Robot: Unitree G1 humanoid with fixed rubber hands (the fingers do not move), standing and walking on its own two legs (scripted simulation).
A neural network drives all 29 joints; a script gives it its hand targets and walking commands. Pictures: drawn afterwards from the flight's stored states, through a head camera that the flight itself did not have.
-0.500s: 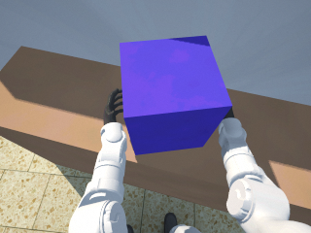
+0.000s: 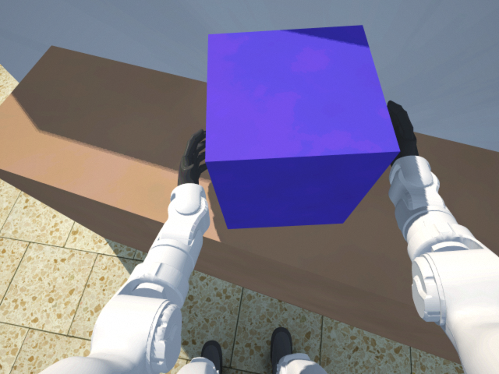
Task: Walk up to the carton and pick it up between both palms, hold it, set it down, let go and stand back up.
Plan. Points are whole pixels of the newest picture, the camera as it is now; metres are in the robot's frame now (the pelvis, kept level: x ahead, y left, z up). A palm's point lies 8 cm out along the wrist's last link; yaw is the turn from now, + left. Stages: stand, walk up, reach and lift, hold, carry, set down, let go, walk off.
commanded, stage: set down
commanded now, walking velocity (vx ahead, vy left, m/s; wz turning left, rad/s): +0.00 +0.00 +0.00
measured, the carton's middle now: (285, 142) +0.45 -0.03 +0.03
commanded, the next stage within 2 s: none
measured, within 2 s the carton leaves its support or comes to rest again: neither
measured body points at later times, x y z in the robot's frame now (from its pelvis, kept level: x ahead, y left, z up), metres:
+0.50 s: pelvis -0.04 +0.00 +0.01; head +0.01 -0.02 +0.45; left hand +0.34 +0.14 +0.04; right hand +0.35 -0.23 +0.03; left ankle -0.01 +0.16 -0.72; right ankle +0.05 -0.07 -0.72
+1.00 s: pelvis -0.01 +0.01 +0.02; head +0.00 +0.00 +0.47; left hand +0.30 +0.14 +0.03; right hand +0.28 -0.25 +0.02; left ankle -0.01 +0.16 -0.72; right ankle +0.05 -0.07 -0.72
